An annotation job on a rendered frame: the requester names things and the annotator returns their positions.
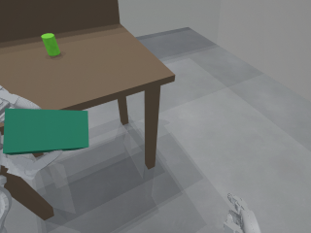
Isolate sponge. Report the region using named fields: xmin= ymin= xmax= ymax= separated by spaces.
xmin=3 ymin=108 xmax=89 ymax=155

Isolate robot right hand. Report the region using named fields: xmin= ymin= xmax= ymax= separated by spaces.
xmin=224 ymin=193 xmax=261 ymax=233

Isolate robot left forearm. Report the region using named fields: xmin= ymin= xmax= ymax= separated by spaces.
xmin=0 ymin=175 xmax=13 ymax=233

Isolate robot left hand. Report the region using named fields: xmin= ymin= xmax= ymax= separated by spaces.
xmin=0 ymin=85 xmax=63 ymax=181

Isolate table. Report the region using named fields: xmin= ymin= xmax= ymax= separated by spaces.
xmin=0 ymin=0 xmax=176 ymax=220

